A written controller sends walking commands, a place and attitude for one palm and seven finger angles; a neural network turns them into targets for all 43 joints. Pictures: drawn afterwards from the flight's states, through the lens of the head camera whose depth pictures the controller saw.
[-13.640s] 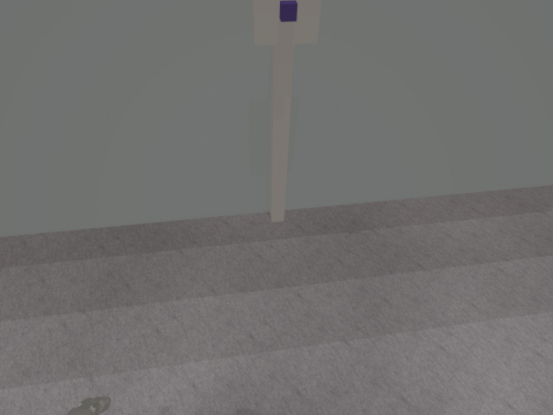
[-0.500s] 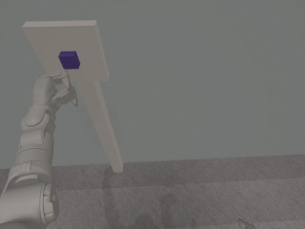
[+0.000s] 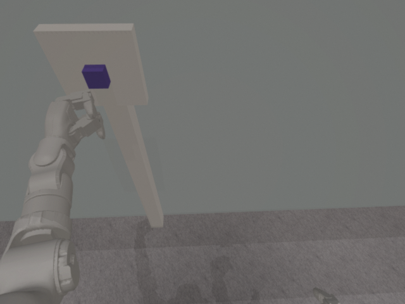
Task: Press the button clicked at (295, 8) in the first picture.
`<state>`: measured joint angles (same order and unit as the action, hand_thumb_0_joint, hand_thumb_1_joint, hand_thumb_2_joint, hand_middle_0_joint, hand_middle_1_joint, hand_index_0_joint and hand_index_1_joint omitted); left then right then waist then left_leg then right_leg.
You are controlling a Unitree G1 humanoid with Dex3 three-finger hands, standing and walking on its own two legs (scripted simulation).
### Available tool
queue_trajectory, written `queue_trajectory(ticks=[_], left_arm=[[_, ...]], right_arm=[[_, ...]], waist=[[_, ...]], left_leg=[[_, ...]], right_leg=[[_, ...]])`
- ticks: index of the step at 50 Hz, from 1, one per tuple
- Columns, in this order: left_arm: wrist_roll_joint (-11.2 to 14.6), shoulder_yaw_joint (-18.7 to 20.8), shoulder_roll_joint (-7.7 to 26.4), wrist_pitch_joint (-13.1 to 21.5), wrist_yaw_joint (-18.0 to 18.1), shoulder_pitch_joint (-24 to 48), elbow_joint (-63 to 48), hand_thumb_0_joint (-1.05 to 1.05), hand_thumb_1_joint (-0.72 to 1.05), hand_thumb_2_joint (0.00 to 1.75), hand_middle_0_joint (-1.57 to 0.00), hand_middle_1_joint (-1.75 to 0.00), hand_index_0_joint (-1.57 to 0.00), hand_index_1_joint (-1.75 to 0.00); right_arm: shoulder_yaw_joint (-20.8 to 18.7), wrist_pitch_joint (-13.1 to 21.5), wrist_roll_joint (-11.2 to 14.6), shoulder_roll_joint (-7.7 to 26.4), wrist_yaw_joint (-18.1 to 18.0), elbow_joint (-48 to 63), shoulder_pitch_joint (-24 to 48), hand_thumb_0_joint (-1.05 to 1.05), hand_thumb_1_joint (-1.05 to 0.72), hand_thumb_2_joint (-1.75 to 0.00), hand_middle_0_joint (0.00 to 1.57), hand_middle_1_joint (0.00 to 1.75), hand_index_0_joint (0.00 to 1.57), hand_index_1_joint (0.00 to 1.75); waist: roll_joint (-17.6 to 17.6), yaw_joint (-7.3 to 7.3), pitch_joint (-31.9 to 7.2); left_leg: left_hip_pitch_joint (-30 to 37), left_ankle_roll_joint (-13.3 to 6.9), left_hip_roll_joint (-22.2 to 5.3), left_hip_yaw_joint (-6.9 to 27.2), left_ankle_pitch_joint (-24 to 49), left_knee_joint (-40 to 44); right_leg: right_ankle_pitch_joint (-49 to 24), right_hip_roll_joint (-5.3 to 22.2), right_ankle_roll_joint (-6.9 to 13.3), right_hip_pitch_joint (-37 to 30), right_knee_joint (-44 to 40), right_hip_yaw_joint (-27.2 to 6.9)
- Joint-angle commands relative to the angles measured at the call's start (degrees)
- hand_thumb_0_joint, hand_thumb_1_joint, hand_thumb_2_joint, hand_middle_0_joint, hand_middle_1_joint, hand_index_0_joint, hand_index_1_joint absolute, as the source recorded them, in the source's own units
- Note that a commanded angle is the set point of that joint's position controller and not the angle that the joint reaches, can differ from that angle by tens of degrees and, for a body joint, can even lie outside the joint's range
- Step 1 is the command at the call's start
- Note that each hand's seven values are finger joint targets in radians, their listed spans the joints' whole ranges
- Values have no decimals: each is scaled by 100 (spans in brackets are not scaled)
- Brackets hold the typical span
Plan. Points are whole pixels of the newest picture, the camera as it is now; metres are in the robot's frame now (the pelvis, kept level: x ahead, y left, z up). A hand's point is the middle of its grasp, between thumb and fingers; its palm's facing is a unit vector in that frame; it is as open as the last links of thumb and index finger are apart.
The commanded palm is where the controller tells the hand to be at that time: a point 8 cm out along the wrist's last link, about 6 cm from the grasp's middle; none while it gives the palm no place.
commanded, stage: aim a knuckle at the button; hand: left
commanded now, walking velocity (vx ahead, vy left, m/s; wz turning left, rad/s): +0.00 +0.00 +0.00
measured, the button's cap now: (97, 75) +0.53 +0.24 +0.17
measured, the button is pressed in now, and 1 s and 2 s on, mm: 0 1 12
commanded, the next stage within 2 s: press the button with the knuckle in 0.20 s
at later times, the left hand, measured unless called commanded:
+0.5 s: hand (105, 115) +0.44 +0.21 +0.14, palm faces +0.08 -1.00 -0.01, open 3.1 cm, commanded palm +0.41 +0.25 +0.14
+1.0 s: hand (115, 102) +0.48 +0.19 +0.14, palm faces +0.06 -1.00 -0.03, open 3.1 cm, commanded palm +0.46 +0.25 +0.14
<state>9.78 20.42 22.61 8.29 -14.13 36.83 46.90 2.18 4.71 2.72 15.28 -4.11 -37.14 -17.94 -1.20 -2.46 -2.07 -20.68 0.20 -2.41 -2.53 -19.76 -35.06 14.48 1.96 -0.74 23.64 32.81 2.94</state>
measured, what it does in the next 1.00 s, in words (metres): stands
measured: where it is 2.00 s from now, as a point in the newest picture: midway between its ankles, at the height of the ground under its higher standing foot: outside the picture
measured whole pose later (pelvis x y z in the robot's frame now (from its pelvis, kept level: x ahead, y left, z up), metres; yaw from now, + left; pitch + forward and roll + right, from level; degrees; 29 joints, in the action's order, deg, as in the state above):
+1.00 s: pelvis -0.01 -0.01 -0.01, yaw -1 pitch +9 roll -1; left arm 5.0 23.0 28.5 13.7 -13.4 52.1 65.7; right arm 1.9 2.5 1.6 16.3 -3.3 -38.1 -21.9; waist -1.2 -6.3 -2.0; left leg -27.4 0.8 -3.2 -2.5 -19.9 -38.0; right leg 14.5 1.2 0.0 30.6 35.8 2.7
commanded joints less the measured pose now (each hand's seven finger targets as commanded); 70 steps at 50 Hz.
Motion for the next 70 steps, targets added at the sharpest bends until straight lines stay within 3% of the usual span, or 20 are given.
queue_trajectory(ticks=[1,3,5,8,14,15,18,20,22,31,37,41,43,46,49,55,60,62,64,70], left_arm=[[101,58,1244,389,-17,2649,-1094,0,90,90,-130,-150,-130,-150],[118,206,1405,404,-7,2664,-880,0,90,90,-130,-150,-130,-150],[74,58,1242,444,1,2789,-1205,0,90,90,-130,-150,-130,-150],[101,61,1210,415,45,2639,-975,0,90,90,-130,-150,-130,-150],[24,243,1409,459,158,2547,-1457,0,90,90,-130,-150,-130,-150],[54,112,1198,439,154,2496,-1496,0,90,90,-130,-150,-130,-150],[80,188,1350,401,166,2739,-1260,0,90,90,-130,-150,-130,-150],[21,307,1541,413,170,2895,-1238,0,90,90,-130,-150,-130,-150],[-24,67,1334,451,160,3144,-1169,0,90,90,-130,-150,-130,-150],[-75,205,1529,547,103,3327,-160,0,90,90,-130,-150,-130,-150],[-180,344,1787,790,148,3732,-65,0,90,90,-130,-150,-130,-150],[-273,364,1939,825,146,3977,384,0,90,90,-130,-150,-130,-150],[-324,399,2070,871,161,4227,382,0,90,90,-130,-150,-130,-150],[-356,396,2145,934,140,4489,476,0,90,90,-130,-150,-130,-150],[-335,509,2258,988,101,4453,674,0,90,90,-130,-150,-130,-150],[-412,426,2393,918,156,5141,1052,0,90,90,-130,-150,-130,-150],[-520,424,2518,968,170,5378,1302,0,90,90,-130,-150,-130,-150],[-511,191,2268,960,166,5552,1452,0,90,90,-130,-150,-130,-150],[-520,430,2657,983,183,5698,1544,0,90,90,-130,-150,-130,-150],[-591,338,2689,995,177,5982,1750,0,90,90,-130,-150,-130,-150]], right_arm=[[-287,254,-10,821,-45,623,-135,0,-90,-90,20,30,20,30],[-290,230,-16,858,-48,606,-174,0,-90,-90,20,30,20,30],[-289,235,-27,803,-22,689,-120,0,-90,-90,20,30,20,30],[-290,199,-19,833,-11,659,-166,0,-90,-90,20,30,20,30],[-310,178,-39,807,19,743,-143,0,-90,-90,20,30,20,30],[-307,184,-37,777,29,766,-108,0,-90,-90,20,30,20,30],[-302,155,-42,837,-7,658,-177,0,-90,-90,20,30,20,30],[-305,150,-39,833,-37,647,-159,0,-90,-90,20,30,20,30],[-289,166,-29,795,-40,608,-171,0,-90,-90,20,30,20,30],[-322,120,-63,898,-12,470,-462,0,-90,-90,20,30,20,30],[-343,66,-98,904,22,474,-584,0,-90,-90,20,30,20,30],[-333,12,-97,931,16,412,-662,0,-90,-90,20,30,20,30],[-344,-3,-119,959,8,411,-733,0,-90,-90,20,30,20,30],[-335,-10,-133,957,17,362,-818,0,-90,-90,20,30,20,30],[-354,-30,-141,984,16,361,-907,0,-90,-90,20,30,20,30],[-330,-44,-152,1047,1,202,-1076,0,-90,-90,20,30,20,30],[-320,-31,-194,1072,14,171,-1237,0,-90,-90,20,30,20,30],[-303,-14,-202,1078,21,151,-1264,0,-90,-90,20,30,20,30],[-302,-10,-213,1145,7,123,-1334,0,-90,-90,20,30,20,30],[-276,-7,-243,1170,20,106,-1461,0,-90,-90,20,30,20,30]], waist=[[-200,-110,-1780],[73,-105,-1690],[-444,-50,-2005],[125,-109,-1758],[-201,43,-2159],[-367,22,-2128],[164,-100,-1811],[-174,-83,-1861],[-383,-157,-1794],[99,-216,-1810],[-96,-234,-2115],[-119,-341,-1857],[25,-402,-2044],[-293,-447,-2167],[-61,-453,-2308],[-182,-722,-1900],[-352,-770,-2156],[-253,-908,-1990],[-218,-922,-2060],[-390,-1029,-2112]], left_leg=[[498,-124,187,197,1575,434],[402,-140,181,205,1555,412],[611,-105,199,187,1842,373],[429,-126,166,227,1767,369],[564,-112,174,214,2086,367],[616,-111,185,171,2079,356],[382,-144,168,188,1749,404],[383,-144,198,143,1623,410],[459,-132,204,161,1560,399],[126,-153,215,150,1484,325],[109,-157,228,128,1529,235],[-105,-168,218,121,1230,218],[-110,-184,217,147,1217,192],[-76,-169,222,140,1242,147],[-138,-181,207,147,1339,113],[-354,-184,188,225,777,123],[-326,-162,187,284,832,45],[-403,-169,176,302,619,55],[-532,-178,168,313,498,26],[-613,-175,153,370,378,-20]], right_leg=[[-1504,-205,231,-860,-142,-51],[-1499,-216,226,-860,-128,-37],[-1711,-191,241,-909,-49,-60],[-1665,-225,220,-868,-73,-12],[-1916,-209,237,-1126,7,-58],[-1931,-207,230,-1088,-23,-76],[-1754,-233,206,-1037,-101,-52],[-1684,-203,207,-1039,-115,-107],[-1558,-211,225,-871,-130,-85],[-1636,-211,193,-846,-67,-95],[-1732,-220,188,-895,19,-158],[-1489,-216,168,-670,-10,-180],[-1477,-224,154,-711,16,-190],[-1509,-226,154,-639,27,-214],[-1629,-247,145,-726,65,-210],[-974,-244,106,-205,-66,-213],[-935,-246,123,-93,2,-203],[-722,-259,99,93,-45,-204],[-605,-249,91,60,-47,-243],[-419,-258,91,266,-28,-232]])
